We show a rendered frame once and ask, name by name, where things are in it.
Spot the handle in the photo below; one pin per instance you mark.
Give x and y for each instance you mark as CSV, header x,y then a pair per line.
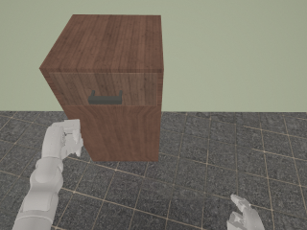
x,y
105,99

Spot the drawer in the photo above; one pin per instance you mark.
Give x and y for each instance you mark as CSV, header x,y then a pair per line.
x,y
76,87

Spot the robot left forearm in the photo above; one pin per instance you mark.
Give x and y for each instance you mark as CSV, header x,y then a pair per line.
x,y
39,206

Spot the cabinet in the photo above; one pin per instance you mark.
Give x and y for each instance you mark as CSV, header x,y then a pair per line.
x,y
112,43

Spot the left robot hand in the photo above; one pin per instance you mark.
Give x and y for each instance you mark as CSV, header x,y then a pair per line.
x,y
56,144

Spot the right robot hand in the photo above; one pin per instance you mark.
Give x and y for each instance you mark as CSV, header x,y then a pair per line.
x,y
250,219

